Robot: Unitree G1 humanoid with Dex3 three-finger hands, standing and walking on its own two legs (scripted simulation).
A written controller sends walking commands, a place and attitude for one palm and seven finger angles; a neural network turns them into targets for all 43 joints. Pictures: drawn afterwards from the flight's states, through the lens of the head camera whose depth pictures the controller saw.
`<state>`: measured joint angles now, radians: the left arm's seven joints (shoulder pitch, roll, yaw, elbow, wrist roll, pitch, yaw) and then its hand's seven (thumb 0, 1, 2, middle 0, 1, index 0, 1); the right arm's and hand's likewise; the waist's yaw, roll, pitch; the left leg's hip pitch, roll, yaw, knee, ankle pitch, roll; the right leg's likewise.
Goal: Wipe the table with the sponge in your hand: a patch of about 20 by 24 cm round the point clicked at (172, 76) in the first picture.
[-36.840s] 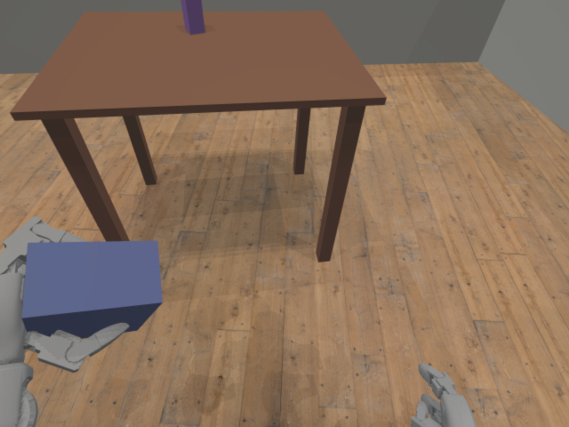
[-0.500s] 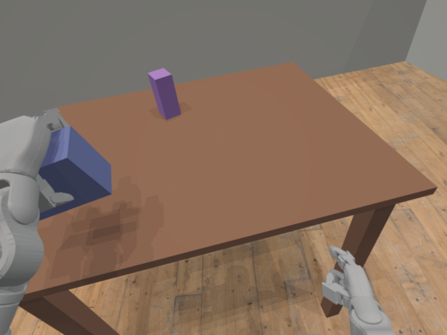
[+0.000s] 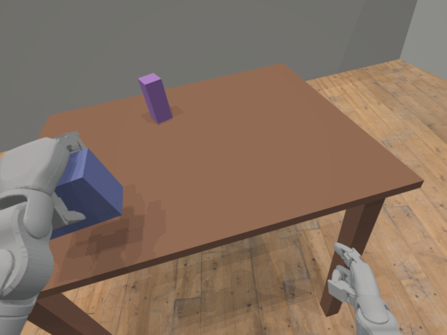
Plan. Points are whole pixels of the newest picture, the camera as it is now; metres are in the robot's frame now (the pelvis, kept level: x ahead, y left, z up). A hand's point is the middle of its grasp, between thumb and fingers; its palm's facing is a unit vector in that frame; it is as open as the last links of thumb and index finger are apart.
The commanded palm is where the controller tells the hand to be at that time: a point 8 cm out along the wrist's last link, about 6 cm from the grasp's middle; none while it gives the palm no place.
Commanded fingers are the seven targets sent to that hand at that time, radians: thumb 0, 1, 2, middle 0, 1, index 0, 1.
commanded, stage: move the sponge above the wiping area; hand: left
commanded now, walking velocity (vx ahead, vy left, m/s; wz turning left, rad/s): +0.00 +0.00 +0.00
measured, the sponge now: (72, 202) +0.25 +0.30 +0.17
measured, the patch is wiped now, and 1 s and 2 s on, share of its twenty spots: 0.00 0.00 0.00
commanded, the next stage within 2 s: none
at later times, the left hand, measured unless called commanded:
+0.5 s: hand (85, 193) +0.26 +0.28 +0.17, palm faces +0.13 -0.13 -0.98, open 10.6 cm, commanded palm +0.22 +0.28 +0.26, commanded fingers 0.00 0.10 1.30 -1.20 -1.60 -1.20 -1.60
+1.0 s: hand (98, 196) +0.27 +0.27 +0.16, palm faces +0.10 -0.10 -0.99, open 10.6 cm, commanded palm +0.23 +0.27 +0.25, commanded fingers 0.00 0.10 1.30 -1.20 -1.60 -1.20 -1.60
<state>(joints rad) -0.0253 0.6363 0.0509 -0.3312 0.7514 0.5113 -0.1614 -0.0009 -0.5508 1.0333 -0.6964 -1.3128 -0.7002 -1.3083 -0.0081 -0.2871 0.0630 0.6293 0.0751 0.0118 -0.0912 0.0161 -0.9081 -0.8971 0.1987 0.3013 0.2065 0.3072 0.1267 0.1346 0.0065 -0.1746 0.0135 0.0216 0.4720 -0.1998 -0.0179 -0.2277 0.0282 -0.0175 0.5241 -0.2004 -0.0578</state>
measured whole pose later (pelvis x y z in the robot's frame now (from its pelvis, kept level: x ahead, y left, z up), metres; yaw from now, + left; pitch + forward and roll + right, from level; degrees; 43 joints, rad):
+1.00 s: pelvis +0.01 +0.02 +0.01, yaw +0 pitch -6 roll +1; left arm -0.04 0.55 -0.15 -0.28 0.86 0.50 -0.13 0.00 -0.56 1.04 -0.70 -1.31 -0.70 -1.30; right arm 0.01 -0.27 0.06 0.65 0.05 0.00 -0.09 0.02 -0.91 -0.90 0.20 0.30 0.20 0.31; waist 0.14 0.11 0.03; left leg -0.12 -0.01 0.03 0.41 -0.19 0.00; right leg -0.19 0.01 0.00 0.48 -0.20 -0.04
